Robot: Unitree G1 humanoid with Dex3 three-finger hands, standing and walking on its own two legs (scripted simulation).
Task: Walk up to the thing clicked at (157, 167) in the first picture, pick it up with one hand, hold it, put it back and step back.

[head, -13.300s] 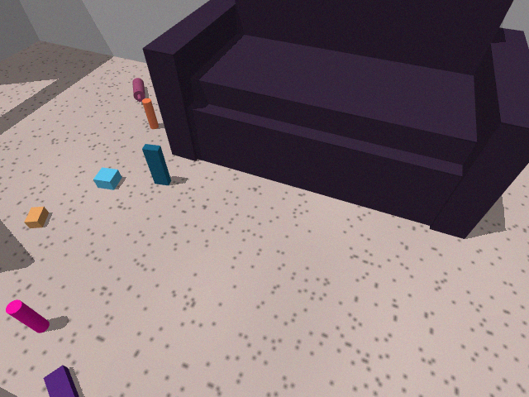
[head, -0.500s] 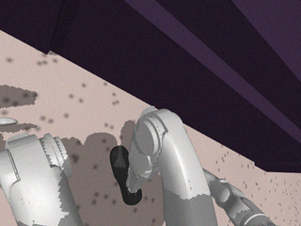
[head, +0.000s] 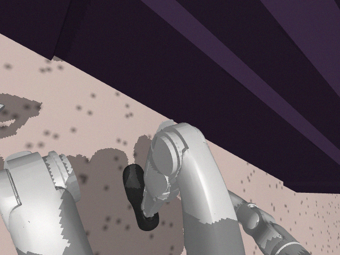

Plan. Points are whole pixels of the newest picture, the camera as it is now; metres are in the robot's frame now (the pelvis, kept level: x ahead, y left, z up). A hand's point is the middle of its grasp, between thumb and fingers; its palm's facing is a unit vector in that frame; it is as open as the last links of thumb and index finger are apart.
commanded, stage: close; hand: left
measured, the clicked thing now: out of the picture +0.46 +0.26 -0.17
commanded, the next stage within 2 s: settle in 0.56 s
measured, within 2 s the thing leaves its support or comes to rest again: leaves its support in 0.82 s
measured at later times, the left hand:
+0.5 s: hand out of the picture +0.44 +0.26 -0.17, palm faces +0.27 -0.96 -0.02, open 10.4 cm
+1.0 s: hand out of the picture +0.44 +0.27 -0.14, palm faces +0.28 -0.96 -0.02, open 9.7 cm
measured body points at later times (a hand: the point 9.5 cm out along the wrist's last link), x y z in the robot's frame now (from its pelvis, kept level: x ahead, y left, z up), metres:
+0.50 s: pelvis +0.00 +0.00 +0.00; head +0.24 +0.18 +0.33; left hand +0.42 +0.31 -0.17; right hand +0.16 -0.25 -0.04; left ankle +0.08 +0.12 -0.26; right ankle +0.15 -0.13 -0.26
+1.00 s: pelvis +0.00 +0.00 +0.00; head +0.23 +0.17 +0.34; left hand +0.42 +0.32 -0.14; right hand +0.15 -0.26 -0.04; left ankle +0.08 +0.12 -0.26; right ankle +0.15 -0.13 -0.26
